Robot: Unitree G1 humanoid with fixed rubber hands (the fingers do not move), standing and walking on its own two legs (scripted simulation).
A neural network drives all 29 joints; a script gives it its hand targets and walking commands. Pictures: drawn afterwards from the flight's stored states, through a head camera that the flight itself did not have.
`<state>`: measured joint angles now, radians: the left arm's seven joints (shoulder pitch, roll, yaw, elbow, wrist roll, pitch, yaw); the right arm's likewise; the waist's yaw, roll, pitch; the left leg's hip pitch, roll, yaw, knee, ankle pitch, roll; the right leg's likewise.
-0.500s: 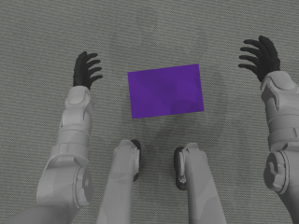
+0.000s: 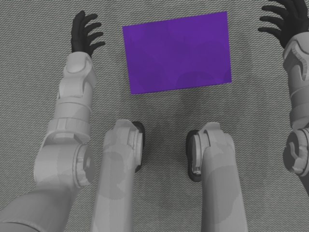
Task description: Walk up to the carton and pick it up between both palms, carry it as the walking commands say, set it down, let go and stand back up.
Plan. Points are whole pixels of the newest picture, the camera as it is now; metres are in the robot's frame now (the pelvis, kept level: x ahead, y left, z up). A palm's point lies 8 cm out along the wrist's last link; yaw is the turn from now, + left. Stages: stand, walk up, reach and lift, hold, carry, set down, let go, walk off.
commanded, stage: reach and lift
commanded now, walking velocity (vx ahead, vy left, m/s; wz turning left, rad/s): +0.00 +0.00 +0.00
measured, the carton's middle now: (174, 60) +0.49 -0.02 -0.35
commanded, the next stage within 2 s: none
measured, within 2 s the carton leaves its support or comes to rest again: neither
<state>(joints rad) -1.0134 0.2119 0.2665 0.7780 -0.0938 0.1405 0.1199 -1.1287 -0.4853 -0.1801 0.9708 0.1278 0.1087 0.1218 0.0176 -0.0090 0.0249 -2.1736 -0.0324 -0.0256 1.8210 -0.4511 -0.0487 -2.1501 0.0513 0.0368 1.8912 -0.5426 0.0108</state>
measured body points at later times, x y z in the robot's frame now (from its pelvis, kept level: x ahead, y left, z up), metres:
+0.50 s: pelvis +0.00 +0.00 -0.09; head +0.36 -0.03 +0.17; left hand +0.49 +0.22 -0.27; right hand +0.51 -0.23 -0.29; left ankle +0.13 +0.13 -0.42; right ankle +0.10 -0.12 -0.42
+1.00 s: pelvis -0.01 +0.00 -0.10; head +0.35 -0.03 +0.17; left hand +0.50 +0.21 -0.28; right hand +0.51 -0.22 -0.30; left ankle +0.13 +0.13 -0.42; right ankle +0.10 -0.11 -0.42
